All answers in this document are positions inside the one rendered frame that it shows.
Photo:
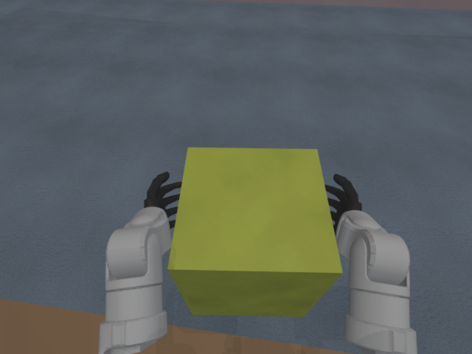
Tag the carton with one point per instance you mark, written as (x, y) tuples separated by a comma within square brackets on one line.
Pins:
[(253, 234)]

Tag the right robot forearm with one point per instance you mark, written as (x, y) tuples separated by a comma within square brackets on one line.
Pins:
[(378, 321)]

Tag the left robot hand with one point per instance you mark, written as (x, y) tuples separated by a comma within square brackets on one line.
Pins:
[(155, 195)]

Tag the left robot forearm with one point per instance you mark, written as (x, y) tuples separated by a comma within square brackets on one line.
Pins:
[(134, 318)]

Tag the right robot hand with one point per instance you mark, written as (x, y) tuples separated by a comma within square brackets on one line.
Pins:
[(348, 198)]

